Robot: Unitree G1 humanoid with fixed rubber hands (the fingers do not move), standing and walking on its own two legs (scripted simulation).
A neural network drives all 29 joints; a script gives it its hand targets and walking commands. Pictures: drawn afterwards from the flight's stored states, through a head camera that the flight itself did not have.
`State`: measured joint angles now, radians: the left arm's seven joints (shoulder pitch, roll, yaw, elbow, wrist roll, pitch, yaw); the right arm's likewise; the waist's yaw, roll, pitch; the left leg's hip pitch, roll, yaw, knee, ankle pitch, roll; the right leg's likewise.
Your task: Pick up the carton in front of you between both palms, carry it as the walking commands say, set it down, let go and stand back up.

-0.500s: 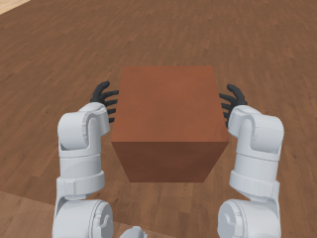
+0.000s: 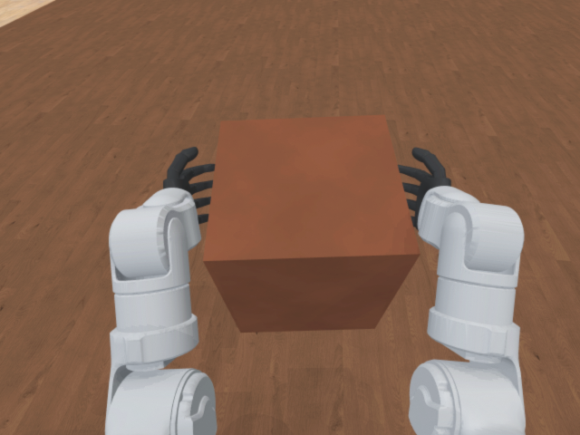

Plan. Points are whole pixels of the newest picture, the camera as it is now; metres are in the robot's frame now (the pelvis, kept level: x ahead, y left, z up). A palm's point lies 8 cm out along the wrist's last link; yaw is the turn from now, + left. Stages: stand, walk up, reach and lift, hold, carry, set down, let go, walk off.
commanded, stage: carry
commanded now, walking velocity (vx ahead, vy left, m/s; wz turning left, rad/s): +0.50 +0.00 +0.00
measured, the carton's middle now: (305, 235) +0.39 -0.01 +0.10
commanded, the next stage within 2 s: none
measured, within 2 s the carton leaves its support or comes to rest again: neither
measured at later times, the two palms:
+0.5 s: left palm (199, 112) +0.66 +0.17 +0.14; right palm (356, 115) +0.65 -0.12 +0.14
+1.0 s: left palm (222, 67) +0.86 +0.15 +0.15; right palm (351, 65) +0.88 -0.15 +0.14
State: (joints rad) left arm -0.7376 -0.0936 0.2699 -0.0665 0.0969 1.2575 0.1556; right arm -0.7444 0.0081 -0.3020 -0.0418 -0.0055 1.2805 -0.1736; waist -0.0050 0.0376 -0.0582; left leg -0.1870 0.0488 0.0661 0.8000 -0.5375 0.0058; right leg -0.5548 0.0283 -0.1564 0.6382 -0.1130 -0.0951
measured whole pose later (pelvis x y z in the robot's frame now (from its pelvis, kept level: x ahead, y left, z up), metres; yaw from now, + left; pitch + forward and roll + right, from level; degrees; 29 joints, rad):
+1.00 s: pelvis +0.62 +0.00 +0.04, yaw +1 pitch +3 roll +1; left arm -0.07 -0.13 0.05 -0.41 0.07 1.23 0.14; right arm -0.08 0.13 -0.06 -0.42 -0.10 1.23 -0.14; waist 0.03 0.00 -0.16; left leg -0.53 0.06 0.10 0.82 -0.32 -0.02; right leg -0.20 -0.04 -0.20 0.34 -0.21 -0.05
